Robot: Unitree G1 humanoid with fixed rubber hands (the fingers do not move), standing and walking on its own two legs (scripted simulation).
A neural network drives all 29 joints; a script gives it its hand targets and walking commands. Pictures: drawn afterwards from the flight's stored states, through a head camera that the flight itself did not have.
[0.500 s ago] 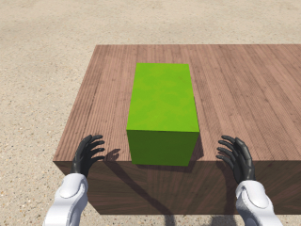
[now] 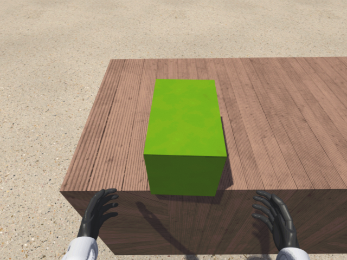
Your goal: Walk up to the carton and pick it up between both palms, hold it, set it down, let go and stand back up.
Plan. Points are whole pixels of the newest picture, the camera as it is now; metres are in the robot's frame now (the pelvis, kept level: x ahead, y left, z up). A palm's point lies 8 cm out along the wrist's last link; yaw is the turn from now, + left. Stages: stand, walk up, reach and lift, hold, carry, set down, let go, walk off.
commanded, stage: set down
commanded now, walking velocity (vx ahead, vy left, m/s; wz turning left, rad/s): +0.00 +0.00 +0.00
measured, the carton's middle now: (183, 134) +0.45 +0.03 +0.03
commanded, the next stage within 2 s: let go in 0.72 s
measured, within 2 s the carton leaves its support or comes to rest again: neither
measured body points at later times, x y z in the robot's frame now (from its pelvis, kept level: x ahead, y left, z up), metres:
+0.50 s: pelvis +0.01 +0.01 +0.00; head +0.01 +0.02 +0.45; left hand +0.19 +0.23 -0.04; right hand +0.20 -0.19 -0.03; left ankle -0.02 +0.13 -0.75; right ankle +0.00 -0.12 -0.75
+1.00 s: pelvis +0.01 +0.01 +0.00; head +0.02 +0.02 +0.45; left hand +0.17 +0.24 -0.09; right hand +0.16 -0.21 -0.09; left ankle -0.02 +0.13 -0.75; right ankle +0.00 -0.12 -0.75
